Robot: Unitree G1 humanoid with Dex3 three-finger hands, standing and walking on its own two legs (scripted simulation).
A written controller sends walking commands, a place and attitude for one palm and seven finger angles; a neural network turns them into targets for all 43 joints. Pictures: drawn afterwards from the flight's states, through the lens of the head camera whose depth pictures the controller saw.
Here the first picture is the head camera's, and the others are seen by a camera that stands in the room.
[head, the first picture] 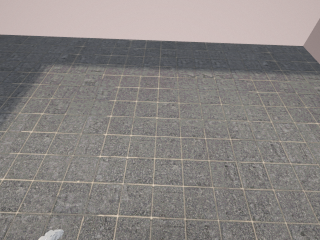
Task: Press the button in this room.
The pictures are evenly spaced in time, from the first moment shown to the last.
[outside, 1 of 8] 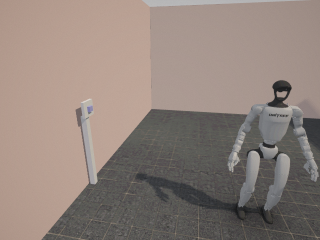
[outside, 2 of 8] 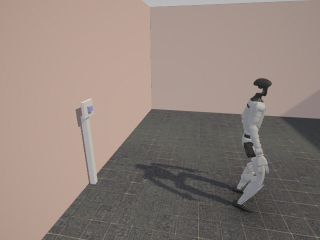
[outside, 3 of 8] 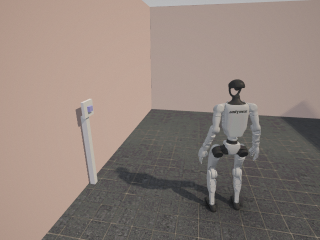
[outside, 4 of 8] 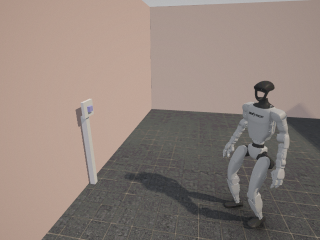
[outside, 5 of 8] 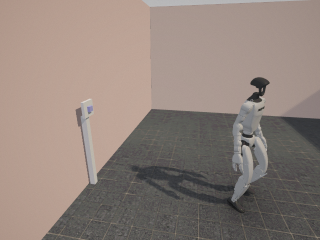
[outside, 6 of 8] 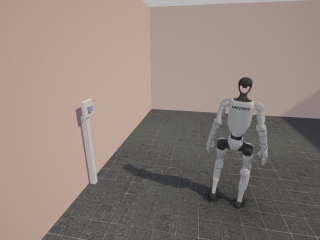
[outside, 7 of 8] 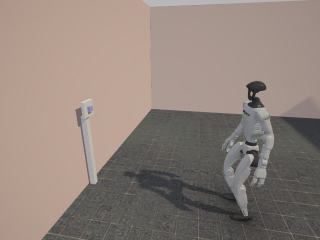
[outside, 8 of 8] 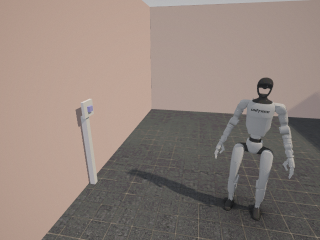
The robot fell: no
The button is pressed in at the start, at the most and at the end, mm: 0 0 0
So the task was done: no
